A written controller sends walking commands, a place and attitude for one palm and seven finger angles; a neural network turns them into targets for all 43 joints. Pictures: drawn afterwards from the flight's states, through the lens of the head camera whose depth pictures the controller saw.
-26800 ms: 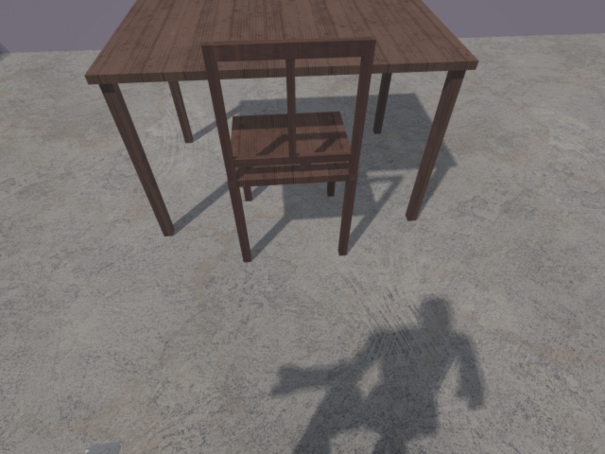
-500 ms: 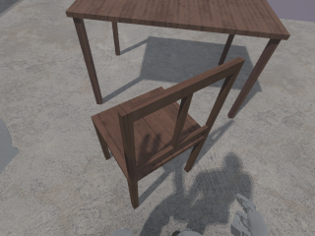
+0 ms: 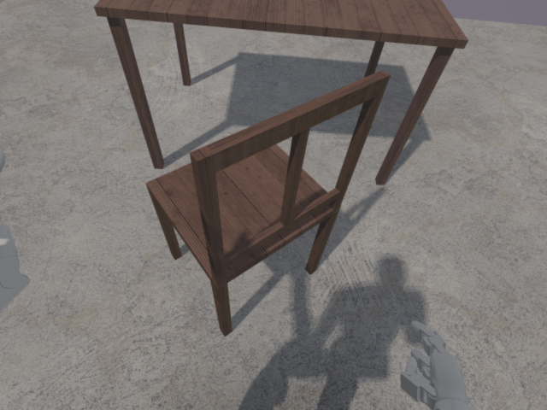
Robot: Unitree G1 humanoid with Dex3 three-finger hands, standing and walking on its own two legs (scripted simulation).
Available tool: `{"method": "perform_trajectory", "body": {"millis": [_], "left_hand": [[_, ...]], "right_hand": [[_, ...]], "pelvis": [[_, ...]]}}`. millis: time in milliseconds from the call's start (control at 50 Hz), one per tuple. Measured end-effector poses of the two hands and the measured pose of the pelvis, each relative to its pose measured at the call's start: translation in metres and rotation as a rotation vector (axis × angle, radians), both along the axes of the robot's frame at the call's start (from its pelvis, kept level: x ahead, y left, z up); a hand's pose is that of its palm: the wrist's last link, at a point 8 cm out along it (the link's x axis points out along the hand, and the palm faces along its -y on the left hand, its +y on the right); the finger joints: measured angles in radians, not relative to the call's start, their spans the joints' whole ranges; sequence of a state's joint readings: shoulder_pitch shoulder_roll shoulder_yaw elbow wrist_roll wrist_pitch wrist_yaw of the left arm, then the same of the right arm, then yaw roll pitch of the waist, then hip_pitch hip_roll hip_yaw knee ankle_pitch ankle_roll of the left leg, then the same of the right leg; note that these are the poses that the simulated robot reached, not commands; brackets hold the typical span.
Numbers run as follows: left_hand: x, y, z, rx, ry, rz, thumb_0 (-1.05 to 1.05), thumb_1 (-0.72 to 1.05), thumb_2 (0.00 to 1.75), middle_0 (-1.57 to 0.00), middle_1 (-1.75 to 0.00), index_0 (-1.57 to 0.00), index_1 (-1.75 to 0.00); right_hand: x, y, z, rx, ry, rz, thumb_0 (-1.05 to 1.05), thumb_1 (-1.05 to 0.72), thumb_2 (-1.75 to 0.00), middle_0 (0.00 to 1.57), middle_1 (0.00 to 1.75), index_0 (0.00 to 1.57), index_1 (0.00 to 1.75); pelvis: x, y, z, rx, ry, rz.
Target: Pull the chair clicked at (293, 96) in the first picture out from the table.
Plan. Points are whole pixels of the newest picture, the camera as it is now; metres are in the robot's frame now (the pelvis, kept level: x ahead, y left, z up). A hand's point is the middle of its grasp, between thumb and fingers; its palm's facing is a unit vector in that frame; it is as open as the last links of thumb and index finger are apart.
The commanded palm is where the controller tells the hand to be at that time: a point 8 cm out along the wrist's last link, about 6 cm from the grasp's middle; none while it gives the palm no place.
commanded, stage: stop stepping back and stand still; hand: left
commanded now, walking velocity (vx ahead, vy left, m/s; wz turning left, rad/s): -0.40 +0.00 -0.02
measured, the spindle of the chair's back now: (292, 182) +0.57 -0.03 -0.08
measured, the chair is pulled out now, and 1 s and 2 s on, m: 0.51 0.51 0.51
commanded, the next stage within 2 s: let the arm hang, fingers relaxed in 0.88 s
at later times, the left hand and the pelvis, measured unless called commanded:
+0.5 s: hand out of the picture +0.08 +0.24 +0.17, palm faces +0.44 -0.79 -0.43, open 7.4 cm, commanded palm +0.02 +0.28 +0.19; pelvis -0.12 -0.02 +0.00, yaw +0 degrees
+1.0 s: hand out of the picture +0.04 +0.23 +0.18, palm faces +0.46 -0.72 -0.52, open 7.4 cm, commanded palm none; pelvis -0.15 -0.04 +0.00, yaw +2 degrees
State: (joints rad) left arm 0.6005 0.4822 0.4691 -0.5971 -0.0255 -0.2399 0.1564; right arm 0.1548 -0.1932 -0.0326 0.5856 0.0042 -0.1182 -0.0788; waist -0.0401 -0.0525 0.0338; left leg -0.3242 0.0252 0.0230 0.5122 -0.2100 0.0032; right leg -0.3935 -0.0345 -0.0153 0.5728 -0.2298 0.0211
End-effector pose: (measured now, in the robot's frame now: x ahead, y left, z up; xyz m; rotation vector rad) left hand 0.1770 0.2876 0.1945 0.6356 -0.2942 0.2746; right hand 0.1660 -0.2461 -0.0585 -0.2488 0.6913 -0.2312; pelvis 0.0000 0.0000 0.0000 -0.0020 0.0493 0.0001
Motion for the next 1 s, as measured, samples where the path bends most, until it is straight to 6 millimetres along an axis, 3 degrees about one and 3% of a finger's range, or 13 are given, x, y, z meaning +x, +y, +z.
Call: {"method": "perform_trajectory", "body": {"millis": [140, 260, 420, 560, 660, 740, 820, 900, 980, 1000], "left_hand": [[-0.056, -0.007, 0.0, -0.037, 0.005, 0.04, 0.01, 0.88, 0.9, -0.22, -0.3, -0.22, -0.31], [-0.103, -0.016, 0.005, -0.035, -0.057, 0.097, 0.01, 0.88, 0.9, -0.22, -0.3, -0.22, -0.31], [-0.128, -0.008, -0.012, -0.159, -0.084, 0.119, 0.01, 0.88, 0.9, -0.22, -0.3, -0.21, -0.3], [-0.156, -0.014, 0.005, -0.059, -0.066, 0.096, 0.01, 0.88, 0.9, -0.22, -0.3, -0.21, -0.3], [-0.181, -0.015, 0.007, -0.01, -0.084, 0.15, 0.01, 0.88, 0.9, -0.22, -0.3, -0.21, -0.3], [-0.191, -0.015, -0.004, -0.123, -0.086, 0.179, 0.01, 0.88, 0.9, -0.22, -0.3, -0.21, -0.3], [-0.188, -0.018, -0.009, -0.165, -0.103, 0.16, 0.01, 0.88, 0.9, -0.21, -0.3, -0.21, -0.3], [-0.18, -0.021, -0.002, -0.106, -0.119, 0.116, 0.01, 0.88, 0.9, -0.22, -0.3, -0.21, -0.3], [-0.177, -0.022, 0.009, -0.019, -0.086, 0.121, 0.01, 0.88, 0.9, -0.22, -0.3, -0.21, -0.3], [-0.175, -0.021, 0.004, -0.003, -0.053, 0.123, 0.01, 0.89, 0.9, -0.22, -0.3, -0.21, -0.3]], "right_hand": [[-0.049, 0.002, 0.001, 0.044, -0.015, 0.04, 0.02, -0.9, -0.9, 0.21, 0.3, 0.2, 0.3], [-0.095, -0.008, -0.02, 0.071, 0.023, 0.059, 0.02, -0.9, -0.9, 0.21, 0.3, 0.2, 0.3], [-0.157, -0.024, -0.012, -0.001, 0.037, -0.005, 0.02, -0.9, -0.9, 0.21, 0.3, 0.2, 0.3], [-0.194, -0.024, -0.014, 0.065, 0.045, -0.025, 0.02, -0.9, -0.9, 0.21, 0.3, 0.2, 0.3], [-0.198, -0.028, -0.037, 0.08, 0.102, 0.029, 0.02, -0.9, -0.9, 0.21, 0.3, 0.2, 0.3], [-0.198, -0.03, -0.03, 0.073, 0.127, 0.038, 0.02, -0.9, -0.9, 0.21, 0.3, 0.2, 0.3], [-0.186, -0.028, -0.014, 0.018, 0.044, 0.052, 0.02, -0.9, -0.9, 0.21, 0.3, 0.2, 0.3], [-0.172, -0.023, -0.008, 0.027, -0.04, 0.04, 0.02, -0.9, -0.9, 0.21, 0.3, 0.2, 0.3], [-0.163, -0.014, -0.011, 0.09, -0.071, 0.066, 0.02, -0.9, -0.9, 0.21, 0.3, 0.2, 0.3], [-0.161, -0.013, -0.016, 0.102, -0.058, 0.091, 0.02, -0.9, -0.9, 0.21, 0.3, 0.2, 0.3]], "pelvis": [[-0.043, -0.013, 0.003, -0.007, -0.057, -0.015], [-0.074, -0.025, -0.005, -0.013, -0.106, -0.002], [-0.109, -0.02, -0.004, -0.008, -0.088, -0.008], [-0.127, -0.029, 0.006, -0.015, -0.098, 0.026], [-0.14, -0.037, -0.006, -0.024, -0.094, 0.038], [-0.145, -0.037, 0.002, -0.003, -0.1, 0.028], [-0.146, -0.032, 0.0, 0.001, -0.096, 0.024], [-0.152, -0.031, -0.005, 0.025, -0.113, 0.013], [-0.149, -0.036, -0.004, 0.024, -0.11, 0.03], [-0.148, -0.037, -0.005, 0.017, -0.103, 0.042]]}}
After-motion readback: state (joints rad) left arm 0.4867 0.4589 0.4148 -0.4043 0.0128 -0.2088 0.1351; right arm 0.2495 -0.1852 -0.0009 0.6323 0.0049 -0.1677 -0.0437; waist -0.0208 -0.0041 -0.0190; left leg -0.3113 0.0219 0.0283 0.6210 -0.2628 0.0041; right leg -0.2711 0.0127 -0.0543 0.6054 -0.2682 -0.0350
